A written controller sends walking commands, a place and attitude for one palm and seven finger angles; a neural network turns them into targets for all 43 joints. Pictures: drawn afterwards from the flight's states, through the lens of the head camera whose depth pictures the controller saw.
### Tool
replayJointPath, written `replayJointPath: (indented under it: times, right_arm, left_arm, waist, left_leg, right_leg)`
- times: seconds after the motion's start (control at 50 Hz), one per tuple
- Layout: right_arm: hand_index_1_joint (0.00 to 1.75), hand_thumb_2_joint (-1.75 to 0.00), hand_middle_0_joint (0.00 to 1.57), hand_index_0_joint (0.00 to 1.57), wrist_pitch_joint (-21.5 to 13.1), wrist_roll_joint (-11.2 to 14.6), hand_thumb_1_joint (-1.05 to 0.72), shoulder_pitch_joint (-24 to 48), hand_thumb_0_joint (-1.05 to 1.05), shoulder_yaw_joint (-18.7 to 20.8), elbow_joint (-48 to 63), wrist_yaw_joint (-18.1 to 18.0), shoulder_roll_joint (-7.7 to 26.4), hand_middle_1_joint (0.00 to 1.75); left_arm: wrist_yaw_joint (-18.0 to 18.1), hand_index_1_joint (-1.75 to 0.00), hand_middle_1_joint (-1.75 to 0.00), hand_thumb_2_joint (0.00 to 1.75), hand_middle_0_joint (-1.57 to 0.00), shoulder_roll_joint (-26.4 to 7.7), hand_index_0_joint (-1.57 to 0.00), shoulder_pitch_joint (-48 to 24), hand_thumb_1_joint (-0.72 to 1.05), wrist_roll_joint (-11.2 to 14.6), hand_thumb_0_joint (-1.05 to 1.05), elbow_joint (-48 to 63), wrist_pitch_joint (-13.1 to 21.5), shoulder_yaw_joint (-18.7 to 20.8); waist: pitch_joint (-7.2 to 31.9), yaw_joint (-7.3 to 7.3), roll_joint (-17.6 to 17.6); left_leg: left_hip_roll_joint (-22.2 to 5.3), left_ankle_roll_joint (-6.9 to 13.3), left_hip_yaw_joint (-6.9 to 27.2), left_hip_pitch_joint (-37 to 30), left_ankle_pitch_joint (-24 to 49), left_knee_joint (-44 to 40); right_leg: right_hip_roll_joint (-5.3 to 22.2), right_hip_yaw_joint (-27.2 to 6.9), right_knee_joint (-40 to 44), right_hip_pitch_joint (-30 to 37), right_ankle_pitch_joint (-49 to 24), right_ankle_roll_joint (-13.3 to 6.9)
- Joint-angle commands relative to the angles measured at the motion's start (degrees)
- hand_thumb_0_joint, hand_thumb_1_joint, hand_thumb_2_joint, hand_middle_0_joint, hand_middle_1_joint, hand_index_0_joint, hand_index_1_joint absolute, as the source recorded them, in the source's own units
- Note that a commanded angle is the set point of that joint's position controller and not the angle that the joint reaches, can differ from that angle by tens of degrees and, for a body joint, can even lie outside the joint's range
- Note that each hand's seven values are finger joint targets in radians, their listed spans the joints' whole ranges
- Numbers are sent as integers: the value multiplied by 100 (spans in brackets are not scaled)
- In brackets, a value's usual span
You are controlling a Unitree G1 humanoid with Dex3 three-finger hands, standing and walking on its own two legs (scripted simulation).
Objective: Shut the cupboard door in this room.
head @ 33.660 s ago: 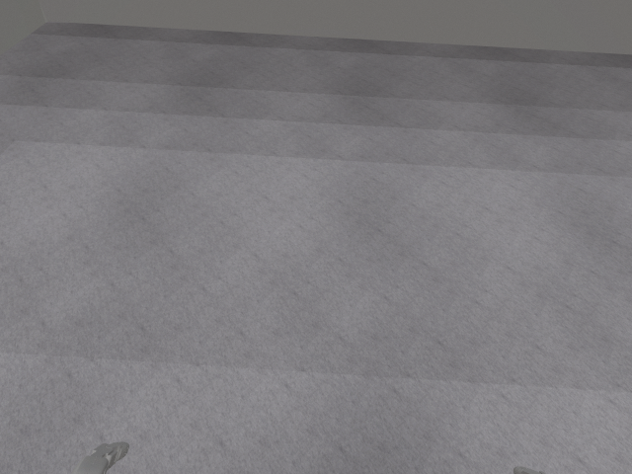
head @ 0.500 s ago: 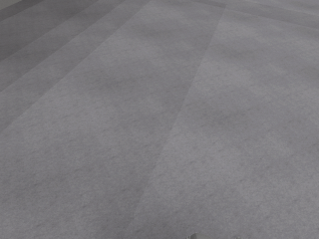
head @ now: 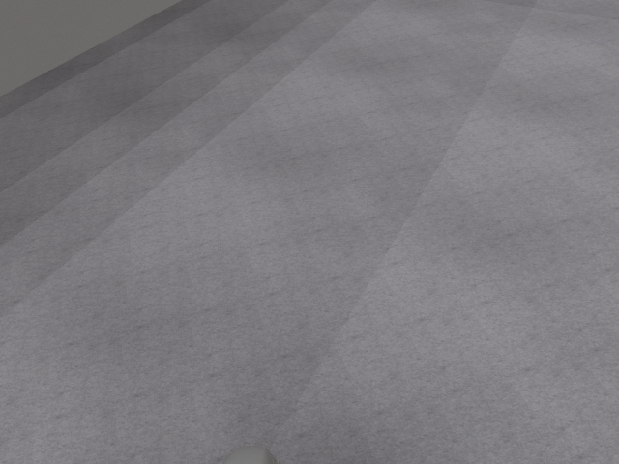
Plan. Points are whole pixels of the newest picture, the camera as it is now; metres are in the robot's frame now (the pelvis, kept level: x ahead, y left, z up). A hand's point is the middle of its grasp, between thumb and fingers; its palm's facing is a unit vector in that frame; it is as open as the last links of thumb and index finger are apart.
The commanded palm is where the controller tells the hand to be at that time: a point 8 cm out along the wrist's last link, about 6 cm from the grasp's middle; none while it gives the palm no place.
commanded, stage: turn or walk to find it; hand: left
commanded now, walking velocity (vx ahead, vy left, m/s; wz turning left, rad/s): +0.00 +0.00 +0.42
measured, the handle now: out of the picture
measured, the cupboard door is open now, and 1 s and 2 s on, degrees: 90 90 90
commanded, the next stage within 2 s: none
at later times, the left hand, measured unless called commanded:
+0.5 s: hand out of the picture -0.01 +0.27 -0.17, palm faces +0.24 -0.94 -0.24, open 7.4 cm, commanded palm none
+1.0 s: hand out of the picture -0.05 +0.19 -0.15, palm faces +0.42 -0.87 -0.27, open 7.3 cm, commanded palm none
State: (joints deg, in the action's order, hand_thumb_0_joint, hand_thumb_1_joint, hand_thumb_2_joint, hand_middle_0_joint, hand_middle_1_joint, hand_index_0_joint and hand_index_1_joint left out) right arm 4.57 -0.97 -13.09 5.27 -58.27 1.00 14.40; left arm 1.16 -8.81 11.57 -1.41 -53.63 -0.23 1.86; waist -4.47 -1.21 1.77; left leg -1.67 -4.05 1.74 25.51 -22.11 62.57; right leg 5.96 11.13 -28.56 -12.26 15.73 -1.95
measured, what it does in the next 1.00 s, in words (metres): steps on the spot, turning left: left foot, then right foot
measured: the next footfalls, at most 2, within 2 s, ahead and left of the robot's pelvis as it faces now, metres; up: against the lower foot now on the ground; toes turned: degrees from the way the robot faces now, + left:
left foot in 0.22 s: +0.00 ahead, +0.15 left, +0.00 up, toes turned +10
right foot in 0.68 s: +0.05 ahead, -0.08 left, +0.00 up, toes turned +11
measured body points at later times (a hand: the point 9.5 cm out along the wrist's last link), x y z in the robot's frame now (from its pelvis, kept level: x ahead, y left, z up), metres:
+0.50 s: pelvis -0.02 +0.05 +0.00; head +0.01 +0.07 +0.45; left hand -0.02 +0.32 -0.15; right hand +0.12 -0.17 -0.14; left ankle -0.03 +0.15 -0.74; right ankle -0.01 -0.11 -0.67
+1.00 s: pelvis -0.03 -0.01 +0.00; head +0.01 -0.03 +0.45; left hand -0.07 +0.23 -0.13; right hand +0.10 -0.24 -0.16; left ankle -0.13 +0.13 -0.67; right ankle +0.01 -0.09 -0.74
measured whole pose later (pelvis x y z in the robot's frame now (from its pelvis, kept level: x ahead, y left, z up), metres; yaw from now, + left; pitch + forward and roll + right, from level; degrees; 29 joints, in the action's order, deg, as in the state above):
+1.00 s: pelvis -0.03 -0.01 +0.00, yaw +25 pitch -1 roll +3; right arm 4.7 -0.9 -12.8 5.2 -58.3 1.0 14.3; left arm 1.0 -9.4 12.0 -1.6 -53.9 -0.3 2.1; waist -4.5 -0.6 1.1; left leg -2.4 -4.1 1.0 23.5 -23.2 58.3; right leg 6.5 12.0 -28.5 -12.9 14.9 -1.9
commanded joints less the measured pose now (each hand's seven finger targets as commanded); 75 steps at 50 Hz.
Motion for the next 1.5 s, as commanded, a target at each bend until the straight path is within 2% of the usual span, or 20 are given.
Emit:
replayJointPath:
  times: [0.0,0.1,0.16,0.2,0.22,0.32,0.52,0.62,0.64,0.66,0.68,0.76,0.8,1.02,1.1,1.12,1.14,1.16,1.28,1.48]
  right_arm:
    - [30,-90,20,20,-168,8,-90,477,0,-41,512,-11,150,30]
    - [30,-90,20,20,-263,68,-90,479,0,-115,541,-41,123,30]
    - [30,-90,20,20,-364,48,-90,2,0,-73,428,-36,352,30]
    - [30,-90,20,20,-386,-5,-90,-368,0,153,433,-107,1319,30]
    - [30,-90,20,20,-332,-4,-90,-412,0,125,376,-120,1289,30]
    - [30,-90,20,20,-421,-12,-90,401,0,-37,568,-224,781,30]
    - [30,-90,20,20,-388,-39,-90,23,0,65,557,-189,803,30]
    - [30,-90,20,20,-359,-4,-90,239,0,96,622,-162,733,30]
    - [30,-90,20,20,-372,38,-90,191,0,70,645,-137,516,30]
    - [30,-90,20,20,-380,72,-90,175,0,7,769,-101,138,30]
    - [30,-90,20,20,-320,38,-90,386,0,59,867,-121,329,30]
    - [30,-90,20,20,-131,-44,-90,-69,0,111,425,-20,314,30]
    - [30,-90,20,20,-112,-35,-90,-121,0,94,393,7,260,30]
    - [30,-90,20,20,-233,53,-90,556,0,-85,578,-16,103,30]
    - [30,-90,20,20,-332,54,-90,42,0,-97,447,-39,188,30]
    - [30,-90,20,20,-384,51,-90,-120,0,-55,412,-31,411,30]
    - [30,-90,20,20,-428,-8,-90,-257,0,83,448,-66,957,30]
    - [30,-90,20,20,-366,-2,-90,-462,0,155,402,-114,1304,30]
    - [30,-90,20,20,-433,-14,-90,286,0,-34,540,-231,754,30]
    - [30,-90,20,20,-365,-56,-90,185,0,71,605,-184,821,30]
  left_arm:
    - [80,-30,-30,90,-20,-1329,-20,487,90,-21,0,211,105,369]
    - [61,-30,-30,90,-20,-1527,-20,532,90,-28,0,90,57,423]
    - [42,-30,-30,90,-20,-1419,-20,326,90,49,0,86,-4,414]
    - [2,-30,-30,90,-20,-801,-20,117,90,84,0,396,-104,218]
    - [16,-30,-30,90,-20,-957,-20,-150,90,49,0,423,-162,220]
    - [-85,-30,-30,90,-20,-972,-20,12,90,40,0,79,-171,289]
    - [-29,-30,-30,90,-20,-834,-20,-391,90,86,0,332,-139,210]
    - [-7,-30,-30,90,-20,-877,-20,247,90,125,0,211,-4,239]
    - [20,-30,-30,90,-20,-1116,-20,455,90,87,0,160,61,277]
    - [74,-30,-30,90,-20,-1638,-20,592,90,-7,0,148,105,387]
    - [75,-30,-30,90,-20,-1763,-20,585,90,15,0,243,74,389]
    - [90,-30,-30,90,-20,-1122,-20,-428,90,51,0,520,72,287]
    - [77,-30,-30,90,-20,-1077,-20,-266,90,41,0,493,106,268]
    - [68,-30,-30,90,-20,-1446,-20,516,90,-44,0,143,73,423]
    - [45,-30,-30,90,-20,-1501,-20,324,90,21,0,92,18,438]
    - [36,-30,-30,90,-20,-1341,-20,321,90,65,0,114,-19,403]
    - [5,-30,-30,90,-20,-982,-20,380,90,106,0,274,-62,331]
    - [5,-30,-30,90,-20,-823,-20,-45,90,67,0,433,-122,206]
    - [-78,-30,-30,90,-20,-950,-20,-9,90,51,0,94,-164,281]
    - [-29,-30,-30,90,-20,-779,-20,-186,90,112,0,291,-111,208]
  waist:
    - [451,399,-1235]
    - [695,385,-1367]
    - [901,19,-801]
    - [789,-227,1616]
    - [631,-256,990]
    - [381,108,769]
    - [631,-65,758]
    - [878,273,597]
    - [1017,345,-20]
    - [1039,418,-1620]
    - [810,501,-1662]
    - [158,-7,-996]
    - [173,38,-1088]
    - [606,482,-1317]
    - [879,130,-1113]
    - [984,23,-477]
    - [963,-80,1123]
    - [747,-258,1524]
    - [460,101,701]
    - [579,10,846]
  left_leg:
    - [-28,-50,-273,259,-403,-980]
    - [70,72,-608,-492,-316,-2273]
    - [-65,214,-529,-1840,1222,-4003]
    - [-2128,1300,2034,-2581,3849,-4527]
    - [-2255,1540,1624,-2109,3503,-4453]
    - [-1188,1239,931,-1852,2999,-4444]
    - [-1161,1396,1389,-1998,3261,-4197]
    - [-736,1023,1489,-1111,3000,-3533]
    - [-383,712,1215,-454,2011,-3080]
    - [427,293,267,597,-20,-1913]
    - [468,242,219,613,-1288,-745]
    - [88,165,269,545,-76,763]
    - [72,87,136,498,172,754]
    - [-40,24,-441,-109,-585,-1789]
    - [70,149,-684,-1358,701,-3541]
    - [-208,246,-304,-2090,1377,-4186]
    - [-1519,812,1450,-2753,2684,-4427]
    - [-2216,1419,1965,-2376,3757,-4551]
    - [-1170,1227,889,-2011,3385,-4364]
    - [-1076,1314,1361,-1674,3385,-4056]
  right_leg:
    - [1431,-977,848,888,-2215,-575]
    - [1542,-812,421,892,-2746,-572]
    - [1272,-305,-518,134,-1935,-10]
    - [103,-183,-2522,-1959,2173,642]
    - [209,-613,-3013,-1756,2073,541]
    - [64,-889,-3441,-1878,823,602]
    - [-165,-908,-2043,-1447,1046,701]
    - [-366,-739,333,286,-317,588]
    - [148,-1166,923,1129,-770,478]
    - [1592,-2561,1084,1680,-1372,-44]
    - [2287,-2951,1178,877,-1831,-642]
    - [1308,-1581,1282,-95,-557,-393]
    - [1171,-1291,1278,-71,-618,-304]
    - [1557,-973,691,960,-2204,-644]
    - [1396,-478,-70,479,-2121,-198]
    - [1154,-264,-756,-104,-1567,78]
    - [384,43,-1820,-1540,568,519]
    - [106,-325,-2638,-1936,2168,615]
    - [30,-885,-3405,-1960,801,622]
    - [-279,-760,-1433,-970,959,651]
